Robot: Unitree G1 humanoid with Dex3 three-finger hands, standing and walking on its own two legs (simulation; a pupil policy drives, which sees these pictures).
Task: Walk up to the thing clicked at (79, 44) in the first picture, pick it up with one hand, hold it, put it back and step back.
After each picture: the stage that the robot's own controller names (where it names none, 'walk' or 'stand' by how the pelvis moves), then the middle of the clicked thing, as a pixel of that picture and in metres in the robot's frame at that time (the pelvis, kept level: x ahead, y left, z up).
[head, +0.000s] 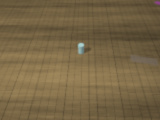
stand; (81, 48) +1.34 +0.03 -0.72
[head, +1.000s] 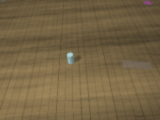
walk; (70, 58) +1.21 +0.22 -0.72
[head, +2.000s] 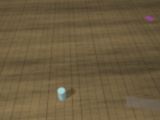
walk; (61, 94) +0.74 +0.22 -0.70
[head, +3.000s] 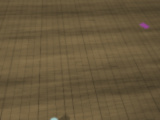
walk; out of the picture +0.45 +0.18 -0.71
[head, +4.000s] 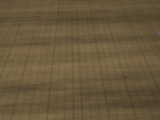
stand; out of the picture +0.39 +0.17 -0.71
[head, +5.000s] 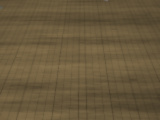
stand; out of the picture +0.40 +0.15 -0.72
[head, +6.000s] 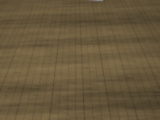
stand; out of the picture +0.41 +0.17 -0.73
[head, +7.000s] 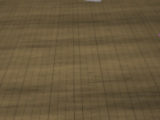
stand; out of the picture +0.40 +0.18 -0.73
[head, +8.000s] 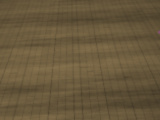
go down; out of the picture +0.39 +0.18 -0.73
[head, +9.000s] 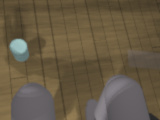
go down; (20, 51) +0.50 +0.20 -0.31
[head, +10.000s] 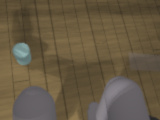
close in; (22, 54) +0.50 +0.20 -0.31
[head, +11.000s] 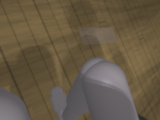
close in; out of the picture +0.49 +0.25 -0.23
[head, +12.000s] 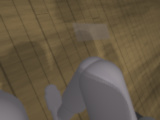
close; out of the picture +0.48 +0.26 -0.24
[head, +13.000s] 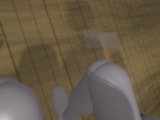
lift; out of the picture +0.43 +0.23 -0.24
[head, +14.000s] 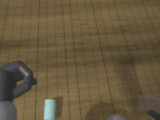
lift; (49, 109) +0.37 +0.19 -0.54
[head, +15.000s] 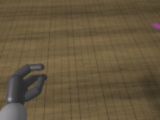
close; out of the picture +0.34 +0.20 -0.70
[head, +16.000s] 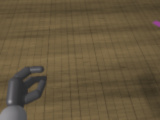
hold; out of the picture +0.34 +0.19 -0.71
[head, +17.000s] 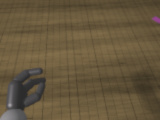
crouch; out of the picture +0.34 +0.19 -0.70
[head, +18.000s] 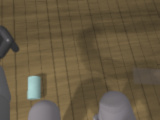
crouch; (34, 87) +0.41 +0.20 -0.44
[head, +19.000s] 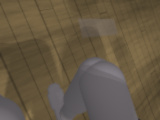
lower; out of the picture +0.40 +0.26 -0.27
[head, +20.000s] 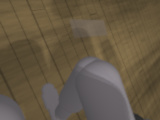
lower; out of the picture +0.39 +0.27 -0.27
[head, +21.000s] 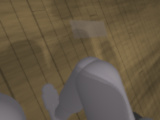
lower; out of the picture +0.39 +0.27 -0.27
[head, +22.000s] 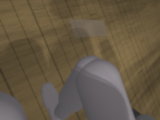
lower; out of the picture +0.39 +0.27 -0.27
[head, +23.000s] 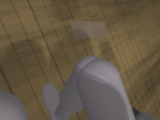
loosen; out of the picture +0.40 +0.26 -0.27
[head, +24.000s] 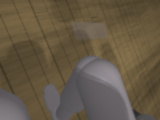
withdraw; out of the picture +0.40 +0.26 -0.26
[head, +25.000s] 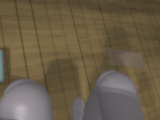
stand; out of the picture +0.41 +0.24 -0.29
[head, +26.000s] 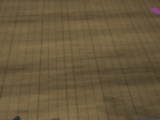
stand; out of the picture +0.35 +0.20 -0.64
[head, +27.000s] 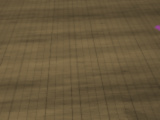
stand; out of the picture +0.35 +0.21 -0.69
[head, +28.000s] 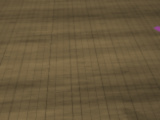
stand; out of the picture +0.34 +0.21 -0.69
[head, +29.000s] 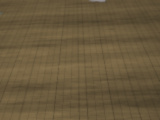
walk; out of the picture +0.36 +0.23 -0.75
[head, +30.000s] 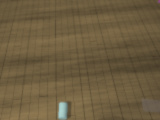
walk; (63, 110) +0.47 +0.19 -0.73
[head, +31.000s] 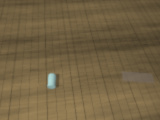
walk; (51, 81) +0.73 +0.23 -0.72
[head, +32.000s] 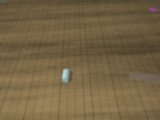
stand; (65, 75) +0.98 +0.23 -0.73
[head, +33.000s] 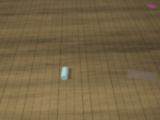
stand; (64, 73) +0.97 +0.19 -0.75
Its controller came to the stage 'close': yes
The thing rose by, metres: 0.24
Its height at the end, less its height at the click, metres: -0.02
